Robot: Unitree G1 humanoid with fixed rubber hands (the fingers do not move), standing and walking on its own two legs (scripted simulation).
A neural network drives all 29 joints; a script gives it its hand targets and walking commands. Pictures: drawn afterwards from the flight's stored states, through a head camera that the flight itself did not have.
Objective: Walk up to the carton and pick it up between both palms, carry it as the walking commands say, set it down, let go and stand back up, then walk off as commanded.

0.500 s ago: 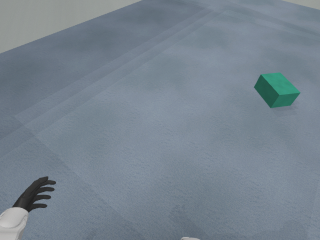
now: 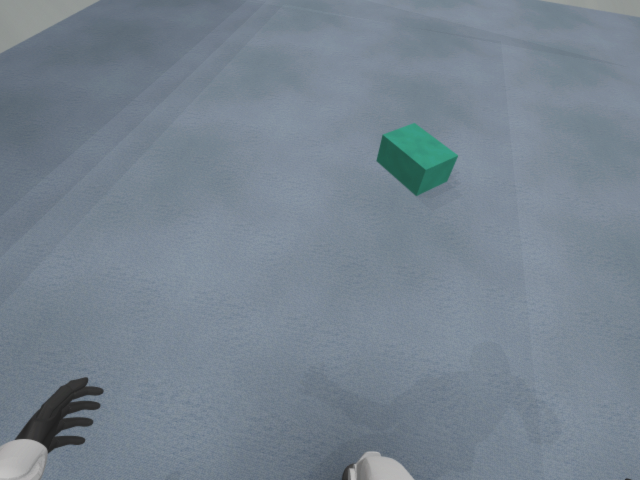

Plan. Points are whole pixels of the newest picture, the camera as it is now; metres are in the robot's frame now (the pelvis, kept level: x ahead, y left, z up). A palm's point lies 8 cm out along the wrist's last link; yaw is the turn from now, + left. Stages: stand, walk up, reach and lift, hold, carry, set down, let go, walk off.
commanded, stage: walk up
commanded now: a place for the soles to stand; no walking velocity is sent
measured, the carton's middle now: (415, 158) +1.55 -0.63 -0.69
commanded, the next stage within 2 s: none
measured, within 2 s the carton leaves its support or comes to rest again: neither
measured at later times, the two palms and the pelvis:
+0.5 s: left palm (140, 313) +0.40 +0.26 -0.11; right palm (586, 360) +0.27 -0.41 -0.05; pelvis +0.25 -0.05 -0.01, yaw -13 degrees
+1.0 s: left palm (239, 185) +0.66 +0.11 -0.07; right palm (584, 285) +0.42 -0.52 -0.09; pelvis +0.46 -0.18 +0.00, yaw -19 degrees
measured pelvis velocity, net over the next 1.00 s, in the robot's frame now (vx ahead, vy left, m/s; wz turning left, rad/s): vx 0.46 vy -0.18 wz -0.34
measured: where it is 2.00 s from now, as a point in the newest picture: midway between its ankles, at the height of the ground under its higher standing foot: (388, 294)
